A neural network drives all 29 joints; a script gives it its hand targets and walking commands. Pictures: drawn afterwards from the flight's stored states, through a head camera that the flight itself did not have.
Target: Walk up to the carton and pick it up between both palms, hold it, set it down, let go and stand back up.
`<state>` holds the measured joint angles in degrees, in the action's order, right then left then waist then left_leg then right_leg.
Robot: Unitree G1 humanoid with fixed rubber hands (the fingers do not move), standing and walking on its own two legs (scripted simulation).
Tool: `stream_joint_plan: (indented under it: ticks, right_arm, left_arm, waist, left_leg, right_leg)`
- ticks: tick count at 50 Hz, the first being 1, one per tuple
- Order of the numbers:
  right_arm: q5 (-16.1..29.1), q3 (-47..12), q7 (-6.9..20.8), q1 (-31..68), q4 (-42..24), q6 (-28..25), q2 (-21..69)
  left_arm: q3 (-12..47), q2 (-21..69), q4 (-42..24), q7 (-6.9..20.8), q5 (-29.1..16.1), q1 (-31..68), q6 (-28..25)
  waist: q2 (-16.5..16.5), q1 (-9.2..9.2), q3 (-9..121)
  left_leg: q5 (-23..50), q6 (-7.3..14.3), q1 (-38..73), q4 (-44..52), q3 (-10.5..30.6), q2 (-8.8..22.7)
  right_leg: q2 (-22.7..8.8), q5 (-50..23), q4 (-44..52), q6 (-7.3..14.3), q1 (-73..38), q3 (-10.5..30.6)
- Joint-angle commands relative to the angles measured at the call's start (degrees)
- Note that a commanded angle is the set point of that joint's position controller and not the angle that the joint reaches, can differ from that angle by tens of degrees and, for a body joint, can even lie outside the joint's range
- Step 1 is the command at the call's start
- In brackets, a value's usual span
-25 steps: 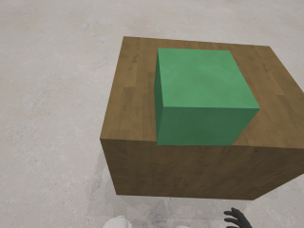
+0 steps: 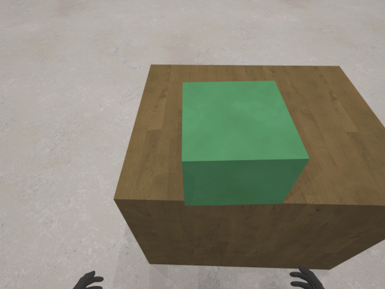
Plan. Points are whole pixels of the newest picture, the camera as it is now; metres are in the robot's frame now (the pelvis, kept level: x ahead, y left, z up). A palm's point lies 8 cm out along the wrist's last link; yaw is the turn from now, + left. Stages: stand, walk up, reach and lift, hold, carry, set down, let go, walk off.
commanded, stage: walk up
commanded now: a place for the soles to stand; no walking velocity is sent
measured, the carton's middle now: (230, 141) +0.48 -0.09 +0.00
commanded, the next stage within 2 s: none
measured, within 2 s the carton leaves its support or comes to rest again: neither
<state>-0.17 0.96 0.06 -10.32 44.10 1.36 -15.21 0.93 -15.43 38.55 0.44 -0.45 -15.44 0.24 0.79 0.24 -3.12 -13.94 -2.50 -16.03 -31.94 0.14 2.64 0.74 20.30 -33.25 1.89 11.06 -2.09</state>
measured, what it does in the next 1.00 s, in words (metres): stands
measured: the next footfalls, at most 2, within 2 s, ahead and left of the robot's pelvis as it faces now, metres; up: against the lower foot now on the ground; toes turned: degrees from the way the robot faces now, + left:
none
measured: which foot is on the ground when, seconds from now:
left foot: down 0.00-1.00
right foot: down 0.00-1.00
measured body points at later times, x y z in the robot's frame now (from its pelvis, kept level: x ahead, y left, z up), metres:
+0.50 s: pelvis +0.00 +0.03 +0.00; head +0.01 +0.04 +0.45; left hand +0.10 +0.28 -0.13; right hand +0.09 -0.24 -0.12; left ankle +0.03 +0.15 -0.73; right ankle -0.02 -0.10 -0.73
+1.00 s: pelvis +0.00 +0.04 +0.00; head +0.01 +0.05 +0.45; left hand +0.09 +0.30 -0.13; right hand +0.07 -0.23 -0.12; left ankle +0.03 +0.15 -0.73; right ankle -0.02 -0.10 -0.73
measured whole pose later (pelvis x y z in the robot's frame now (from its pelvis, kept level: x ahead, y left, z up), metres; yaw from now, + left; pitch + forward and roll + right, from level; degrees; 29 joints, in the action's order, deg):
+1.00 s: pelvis +0.00 +0.04 +0.00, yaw -5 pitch -2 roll +0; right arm 0.4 -0.1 -0.2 -13.6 47.4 0.8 -14.4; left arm 0.5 -15.7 46.0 0.3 0.1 -18.1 0.1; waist -1.4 0.1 -2.4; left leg -14.2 0.9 -14.6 -30.4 -5.4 1.9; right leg -0.4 17.8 -30.4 -1.4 11.0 3.4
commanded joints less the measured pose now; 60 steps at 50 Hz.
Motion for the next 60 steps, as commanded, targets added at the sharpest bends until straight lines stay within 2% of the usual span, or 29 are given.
stream_joint_plan:
  ticks: [1,2,6,10,13,16,17,21,22,26,29,30,31,33,36,42,44,45,51,52,53,54,55,56,57,58,59,60]
  right_arm:
    - [-0.09,1.65,-0.23,0.74,-5.3,-1.36,-6.61]
    - [-0.18,1.8,-0.3,0.56,-5.13,-1.61,-7.3]
    - [0.21,1.67,-0.23,-0.02,-4.47,-1.82,-7.7]
    - [0.33,1.65,-0.26,-0.49,-4.1,-2.04,-7.99]
    - [0.44,1.62,-0.33,-1.12,-3.9,-2.13,-8.33]
    - [0.18,1.75,-0.45,-1.08,-3.81,-2.17,-8.53]
    - [0.47,1.79,-0.48,-1.83,-3.83,-2.15,-8.74]
    - [0.52,1.62,-0.53,-2.27,-3.58,-2.09,-8.37]
    - [0.6,1.65,-0.55,-2.45,-3.43,-2.03,-8.54]
    - [0.67,1.83,-0.55,-2.47,-3.29,-1.85,-8.95]
    - [0.36,1.85,-0.63,-2.35,-3.4,-2.05,-8.68]
    - [0.42,1.87,-0.69,-2.0,-3.47,-2.03,-8.68]
    - [0.44,1.85,-0.74,-2.59,-3.13,-2.09,-8.66]
    - [0.52,1.83,-0.74,-2.53,-3.01,-2.1,-8.58]
    - [0.54,1.88,-0.62,-3.19,-2.71,-1.89,-8.8]
    - [0.56,1.89,-0.64,-2.82,-2.43,-1.79,-9.26]
    - [0.46,1.86,-0.73,-2.31,-2.56,-1.85,-9.26]
    - [0.46,1.78,-0.76,-1.98,-2.41,-1.83,-8.89]
    - [0.39,1.79,-0.64,-2.53,-1.67,-1.74,-8.82]
    - [-1.23,2.82,-1.35,-8.27,-0.84,-2.28,-9.95]
    - [-1.65,3.89,-1.87,-11.43,-0.5,-2.33,-13.26]
    - [-1.85,4.27,-2.34,-11.77,-0.51,-2.33,-13.93]
    - [-2.21,4.41,-2.53,-11.02,-0.84,-2.6,-13.75]
    - [-2.39,4.69,-2.81,-10.88,-1.16,-2.63,-13.85]
    - [-2.47,4.78,-2.68,-10.08,-1.34,-2.7,-13.65]
    - [-2.39,4.59,-2.55,-9.04,-1.51,-2.69,-12.88]
    - [-2.52,4.95,-2.38,-8.46,-1.69,-2.52,-13.53]
    - [-2.5,5.0,-2.12,-7.24,-2.22,-2.24,-13.2]
  left_arm:
    - [-3.33,-9.39,-4.95,-0.31,-0.02,-0.71,-1.01]
    - [-3.35,-9.6,-4.68,-0.34,-0.2,-0.65,-1.04]
    - [-3.27,-8.83,-3.67,-0.18,0.0,-0.88,-1.0]
    - [-3.46,-9.53,-3.34,-0.15,0.12,-0.52,-1.05]
    - [-3.29,-8.94,-2.63,-0.08,0.09,-0.61,-1.05]
    - [-3.32,-8.98,-1.96,-0.19,0.37,-1.23,-1.03]
    - [-3.18,-8.54,-1.72,-0.17,0.29,-0.94,-0.99]
    - [-3.34,-8.69,-0.96,-0.31,0.29,-1.33,-0.93]
    - [-3.24,-8.99,-0.61,-0.23,0.33,-1.58,-0.98]
    - [-3.22,-8.9,0.31,-0.17,0.5,-2.0,-1.0]
    - [-3.06,-8.08,0.48,-0.23,0.47,-2.52,-0.95]
    - [-2.92,-7.97,0.62,-0.29,0.43,-2.88,-1.16]
    - [-3.07,-8.1,0.71,-0.24,0.62,-2.41,-1.21]
    - [-3.13,-8.27,1.08,-0.38,0.42,-2.74,-1.37]
    - [-2.94,-8.17,1.44,-0.36,0.5,-3.08,-1.31]
    - [-2.87,-8.14,2.24,-0.53,0.36,-3.66,-1.16]
    - [-2.93,-8.44,2.3,-0.53,0.51,-4.12,-1.18]
    - [-2.93,-8.29,2.46,-0.52,0.62,-4.18,-1.29]
    - [-2.96,-8.18,2.74,-0.61,0.51,-4.01,-1.35]
    - [-3.82,-9.06,3.22,0.46,2.19,-3.68,-0.2]
    - [-3.85,-8.31,2.36,0.81,2.57,-3.26,0.51]
    - [-3.86,-7.59,2.06,0.86,2.86,-2.95,1.07]
    - [-4.11,-7.7,1.47,0.91,2.98,-2.55,1.29]
    - [-4.21,-7.91,0.91,0.85,3.23,-2.35,1.4]
    - [-4.39,-7.48,0.62,0.97,3.2,-2.51,1.4]
    - [-4.58,-7.53,0.45,1.14,3.33,-2.78,1.3]
    - [-4.79,-7.41,0.25,1.32,3.27,-3.21,1.24]
    - [-4.77,-7.15,0.05,1.55,3.13,-4.07,1.1]
  waist:
    - [-3.56,-0.21,3.89]
    - [-2.13,-0.12,3.13]
    - [-3.35,0.11,2.47]
    - [-0.39,-0.03,3.66]
    - [-0.94,0.03,3.43]
    - [0.16,0.31,4.77]
    - [-1.04,0.0,5.07]
    - [0.03,-0.22,2.94]
    - [-1.16,-0.32,2.78]
    - [0.25,-0.24,2.07]
    - [0.14,-0.15,3.34]
    - [1.29,0.02,2.76]
    - [-0.17,-0.28,3.39]
    - [0.14,-0.1,2.34]
    - [-1.15,-0.57,2.63]
    - [0.8,-0.42,2.23]
    - [-0.86,-0.19,2.62]
    - [-0.1,-0.08,1.89]
    - [-1.35,-0.26,1.97]
    - [-2.97,-1.26,2.72]
    - [1.09,-2.47,2.48]
    - [3.19,-2.43,-0.03]
    - [4.95,-2.18,-2.05]
    - [4.14,-2.59,-2.42]
    - [5.83,-2.03,-2.38]
    - [5.87,-1.64,-1.58]
    - [7.47,-1.09,-1.22]
    - [7.17,-0.9,-0.85]
  left_leg:
    - [9.79,2.96,6.36,1.81,1.06,1.98]
    - [10.31,2.88,6.36,1.61,1.12,2.07]
    - [10.55,3.79,5.7,2.57,2.35,2.7]
    - [10.45,4.3,5.86,3.67,2.47,2.66]
    - [11.42,4.95,4.97,4.69,3.39,3.21]
    - [11.23,5.43,5.57,5.05,3.35,3.34]
    - [11.48,5.52,5.66,4.97,3.38,3.44]
    - [9.45,5.71,4.72,5.72,3.68,3.89]
    - [8.49,5.7,4.76,5.97,3.79,3.59]
    - [3.26,5.7,4.3,7.42,3.75,3.28]
    - [2.2,6.35,4.4,8.39,4.98,4.61]
    - [3.68,6.22,4.75,8.03,4.33,4.59]
    - [4.54,6.23,4.72,7.8,4.2,4.25]
    - [5.76,6.11,4.48,7.55,3.78,4.05]
    - [4.38,6.08,5.74,7.57,3.52,4.01]
    - [1.39,6.19,5.4,8.78,3.71,4.68]
    - [1.04,6.38,4.77,9.32,4.05,4.89]
    - [0.91,6.48,4.87,9.3,3.47,4.78]
    - [1.12,6.17,5.26,8.67,2.44,4.71]
    - [-5.46,8.58,9.77,10.22,7.76,8.95]
    - [-10.14,11.68,11.81,13.21,13.95,13.96]
    - [-13.15,14.26,9.93,15.3,17.95,18.11]
    - [-13.11,16.49,7.2,16.82,20.16,20.9]
    - [-10.65,17.54,6.42,16.54,19.94,21.85]
    - [-9.23,17.45,4.89,16.42,18.49,21.48]
    - [-10.71,16.73,4.32,16.6,17.3,20.69]
    - [-10.93,15.74,2.38,15.7,14.54,19.09]
    - [-11.74,14.93,0.76,14.43,12.73,17.54]
  right_leg:
    - [-9.1,-17.52,9.9,1.63,4.85,9.06]
    - [-8.75,-16.47,10.03,1.66,5.83,9.46]
    - [-7.41,-13.6,10.23,1.23,4.92,8.78]
    - [-6.72,-12.48,9.65,1.53,4.11,8.91]
    - [-5.72,-13.78,8.37,1.39,3.25,8.12]
    - [-5.53,-13.38,7.81,1.31,2.59,8.08]
    - [-5.5,-13.7,8.01,1.41,2.57,8.14]
    - [-5.07,-12.47,8.24,1.18,3.96,8.68]
    - [-5.02,-11.62,8.39,1.38,3.97,8.44]
    - [-4.84,-9.76,8.81,1.46,4.76,8.94]
    - [-4.28,-9.03,8.18,0.91,4.12,8.56]
    - [-4.61,-9.31,8.47,0.89,4.57,9.27]
    - [-4.56,-10.41,8.34,0.99,4.18,9.12]
    - [-4.85,-12.35,8.52,1.06,4.03,9.49]
    - [-4.67,-11.35,8.69,0.77,5.14,9.39]
    - [-4.24,-10.11,8.11,0.5,5.53,9.91]
    - [-4.38,-11.1,8.11,0.22,4.32,9.8]
    - [-4.37,-10.63,8.14,0.48,5.05,10.41]
    - [-4.62,-10.78,8.7,0.33,5.05,10.84]
    - [-2.88,-3.6,2.94,0.11,9.43,7.71]
    - [-1.73,0.67,-2.04,-0.8,13.72,6.01]
    - [-1.64,6.26,-5.38,-1.52,16.38,5.36]
    - [-2.63,9.56,-10.88,-1.74,18.14,5.84]
    - [-3.9,10.64,-13.52,-2.3,18.3,6.29]
    - [-4.65,10.18,-14.59,-2.59,17.66,6.32]
    - [-5.13,9.62,-14.54,-2.65,16.88,6.17]
    - [-5.34,8.52,-12.89,-2.57,14.32,4.96]
    - [-4.84,7.44,-10.09,-2.45,11.85,3.47]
